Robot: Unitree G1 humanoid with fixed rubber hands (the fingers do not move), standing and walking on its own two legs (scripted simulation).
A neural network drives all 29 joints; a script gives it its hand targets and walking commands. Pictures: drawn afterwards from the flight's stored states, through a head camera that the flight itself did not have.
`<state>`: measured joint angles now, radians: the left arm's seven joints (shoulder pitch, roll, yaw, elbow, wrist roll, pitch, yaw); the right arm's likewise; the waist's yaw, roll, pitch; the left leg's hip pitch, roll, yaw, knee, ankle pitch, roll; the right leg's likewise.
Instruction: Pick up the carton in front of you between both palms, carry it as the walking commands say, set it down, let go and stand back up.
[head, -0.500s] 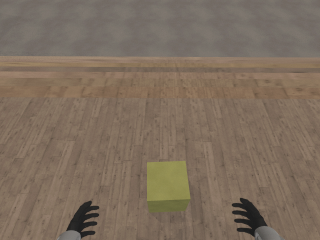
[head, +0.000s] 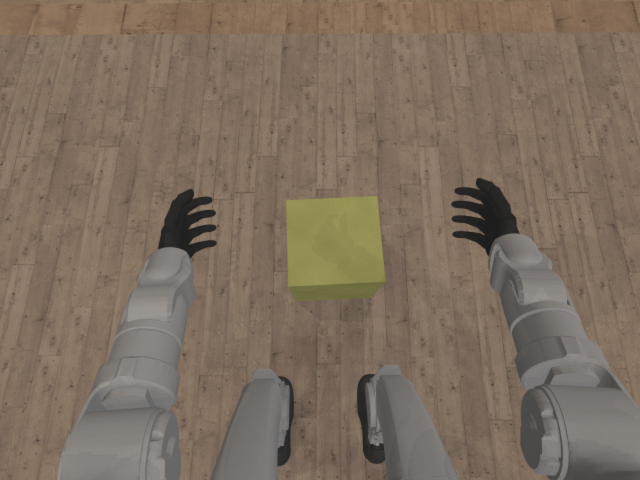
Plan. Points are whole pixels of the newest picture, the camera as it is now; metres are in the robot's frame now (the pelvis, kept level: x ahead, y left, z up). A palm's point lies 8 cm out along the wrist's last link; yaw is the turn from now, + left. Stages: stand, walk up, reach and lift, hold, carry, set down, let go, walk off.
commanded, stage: reach and lift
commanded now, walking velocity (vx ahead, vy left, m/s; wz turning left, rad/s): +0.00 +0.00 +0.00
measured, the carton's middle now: (332, 253) +0.50 -0.02 -0.55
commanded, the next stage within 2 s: none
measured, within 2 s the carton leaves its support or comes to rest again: neither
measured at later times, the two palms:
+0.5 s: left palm (214, 188) +0.52 +0.18 -0.16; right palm (458, 175) +0.53 -0.21 -0.16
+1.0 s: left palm (245, 240) +0.50 +0.17 -0.40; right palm (421, 233) +0.51 -0.21 -0.40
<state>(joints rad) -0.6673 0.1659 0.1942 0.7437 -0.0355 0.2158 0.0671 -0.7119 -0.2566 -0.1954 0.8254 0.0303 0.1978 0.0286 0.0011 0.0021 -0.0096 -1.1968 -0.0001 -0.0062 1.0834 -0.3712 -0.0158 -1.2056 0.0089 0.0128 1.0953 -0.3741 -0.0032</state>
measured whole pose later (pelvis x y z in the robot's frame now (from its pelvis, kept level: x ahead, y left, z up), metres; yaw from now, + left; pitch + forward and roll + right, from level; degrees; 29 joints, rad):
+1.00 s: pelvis -0.05 +0.00 -0.25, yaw +1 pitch +45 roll +2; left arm -1.35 0.29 0.17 0.97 -0.17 0.14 0.16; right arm -1.40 -0.43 -0.14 1.07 0.17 0.11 -0.05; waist 0.00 0.02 0.17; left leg -2.22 -0.06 -0.02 1.97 -0.54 -0.05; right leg -2.23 0.05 0.05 1.99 -0.54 0.04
